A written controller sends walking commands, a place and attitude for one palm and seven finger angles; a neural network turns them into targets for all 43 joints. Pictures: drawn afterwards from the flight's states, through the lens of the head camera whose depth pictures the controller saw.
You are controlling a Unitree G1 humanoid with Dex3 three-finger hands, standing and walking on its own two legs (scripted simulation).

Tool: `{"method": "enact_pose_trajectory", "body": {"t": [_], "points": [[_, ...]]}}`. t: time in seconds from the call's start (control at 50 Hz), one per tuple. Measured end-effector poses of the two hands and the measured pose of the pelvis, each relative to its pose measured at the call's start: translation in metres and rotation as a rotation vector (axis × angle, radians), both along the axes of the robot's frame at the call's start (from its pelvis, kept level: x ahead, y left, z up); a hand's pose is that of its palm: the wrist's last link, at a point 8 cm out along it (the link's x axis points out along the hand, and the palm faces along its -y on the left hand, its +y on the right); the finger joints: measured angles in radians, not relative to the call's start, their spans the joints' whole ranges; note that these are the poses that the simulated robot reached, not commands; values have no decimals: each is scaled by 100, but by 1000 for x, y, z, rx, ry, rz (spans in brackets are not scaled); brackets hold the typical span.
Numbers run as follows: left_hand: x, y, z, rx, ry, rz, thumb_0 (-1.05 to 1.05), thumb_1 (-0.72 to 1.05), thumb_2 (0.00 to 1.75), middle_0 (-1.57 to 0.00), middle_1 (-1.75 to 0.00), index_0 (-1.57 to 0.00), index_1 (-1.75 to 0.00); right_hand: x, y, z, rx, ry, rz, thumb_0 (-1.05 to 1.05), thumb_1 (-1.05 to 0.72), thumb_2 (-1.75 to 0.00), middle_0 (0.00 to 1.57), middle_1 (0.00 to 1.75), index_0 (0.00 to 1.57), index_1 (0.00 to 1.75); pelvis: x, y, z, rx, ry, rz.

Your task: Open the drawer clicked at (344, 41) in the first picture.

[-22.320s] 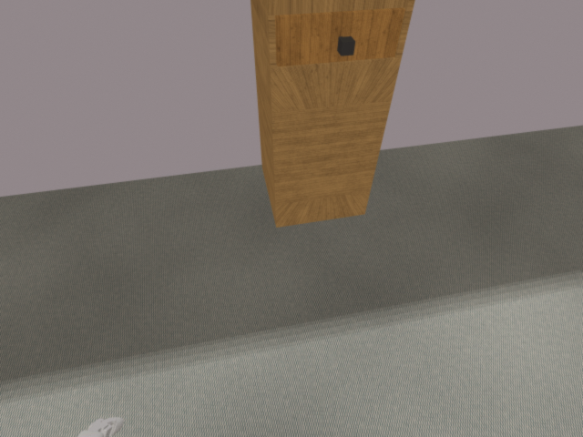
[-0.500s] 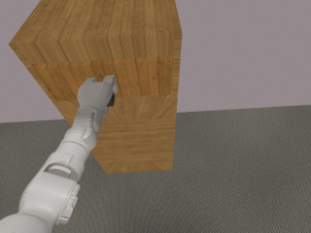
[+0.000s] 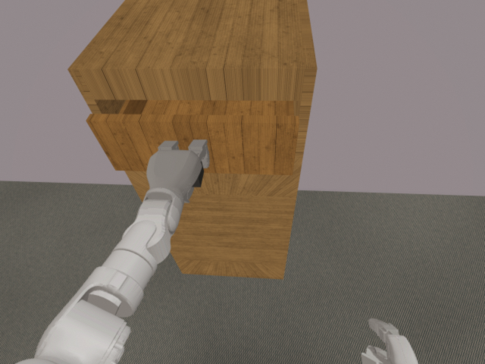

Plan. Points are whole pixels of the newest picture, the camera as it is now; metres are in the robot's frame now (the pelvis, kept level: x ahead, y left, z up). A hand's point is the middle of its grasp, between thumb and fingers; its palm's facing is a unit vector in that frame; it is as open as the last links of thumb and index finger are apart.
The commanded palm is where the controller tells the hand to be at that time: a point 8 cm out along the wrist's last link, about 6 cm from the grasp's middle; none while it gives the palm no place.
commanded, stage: pull the drawer open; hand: left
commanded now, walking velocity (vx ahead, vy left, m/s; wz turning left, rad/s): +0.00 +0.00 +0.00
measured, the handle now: (192, 164) +0.45 +0.12 +0.06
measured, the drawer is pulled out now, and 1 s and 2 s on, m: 0.06 0.21 0.29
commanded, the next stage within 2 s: open the thumb to release the handle in 1.62 s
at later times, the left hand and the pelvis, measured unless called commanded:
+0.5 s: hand (180, 204) +0.37 +0.14 +0.05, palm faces +0.02 -0.12 -0.99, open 7.3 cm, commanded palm +0.32 +0.16 +0.11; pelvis +0.00 +0.00 +0.00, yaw -3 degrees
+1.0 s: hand (165, 265) +0.26 +0.14 +0.05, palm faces +0.03 -0.15 -0.99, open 7.2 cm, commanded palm +0.21 +0.16 +0.11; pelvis -0.01 -0.01 +0.00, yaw -1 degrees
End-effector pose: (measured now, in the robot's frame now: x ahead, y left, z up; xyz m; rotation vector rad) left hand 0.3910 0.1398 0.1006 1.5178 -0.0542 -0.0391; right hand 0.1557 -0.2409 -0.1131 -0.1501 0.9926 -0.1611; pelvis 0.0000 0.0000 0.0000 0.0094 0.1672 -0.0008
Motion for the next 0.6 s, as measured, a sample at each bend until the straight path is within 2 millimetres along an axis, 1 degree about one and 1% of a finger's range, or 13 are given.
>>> {"method": "enact_pose_trajectory", "body": {"t": [0.04, 0.1, 0.16, 0.3, 0.36, 0.4, 0.44, 0.5, 0.54, 0.6], "points": [[0, 0, 0, 2, 7, 1, 1, 44, 70, -41, -135, -36, -137, -1, 1, -1, 4, -3, -1, 1, -91, -90, 20, 30, 20, 30, -2, -1, 0, 1, -2, 1], [0, 0, 0, 0, 16, 0, 1, 45, 68, -41, -135, -35, -137, -10, 1, -3, 7, 11, -6, 1, -91, -90, 20, 30, 20, 30, -4, -2, 0, 3, -5, 1], [0, 0, 0, -3, 19, -1, 1, 45, 68, -41, -135, -35, -137, -25, 0, -8, 7, 40, -16, 1, -91, -90, 20, 30, 20, 30, -7, -3, 0, 4, -6, 1], [-2, 0, 0, -4, 17, -2, 1, 45, 69, -41, -135, -35, -137, -66, -8, -17, 15, 117, -69, 1, -91, -90, 20, 30, 20, 30, -10, -4, 0, 6, -1, -19], [-8, 1, 0, -12, 13, -3, 2, 45, 69, -41, -135, -35, -137, -78, -13, -18, 23, 133, -95, 1, -91, -90, 20, 30, 20, 30, -9, -4, 0, 7, -3, -31], [-15, 1, 0, -26, 6, -7, 3, 44, 70, -41, -135, -36, -136, -82, -15, -18, 27, 135, -108, 1, -91, -90, 20, 30, 20, 30, -7, -4, 1, 7, -5, -40], [-24, 2, 0, -43, -1, -10, 4, 44, 70, -41, -135, -37, -136, -81, -17, -17, 30, 129, -114, 1, -91, -90, 20, 30, 20, 30, -5, -4, 2, 8, -10, -46], [-40, 3, -1, -69, -13, -13, 6, 44, 70, -41, -135, -39, -136, -72, -19, -13, 33, 104, -109, 1, -91, -90, 20, 30, 20, 30, -3, -3, 2, 7, -20, -50], [-52, 4, -1, -80, -21, -14, 7, 44, 71, -41, -135, -39, -136, -60, -19, -9, 34, 78, -95, 1, -91, -90, 20, 30, 20, 30, -3, -3, 3, 6, -28, -50], [-69, 5, -1, -89, -31, -15, 7, 44, 72, -41, -135, -40, -136, -37, -17, -2, 34, 24, -64, 1, -91, -90, 20, 30, 20, 30, -2, -2, 3, 5, -41, -49]]}}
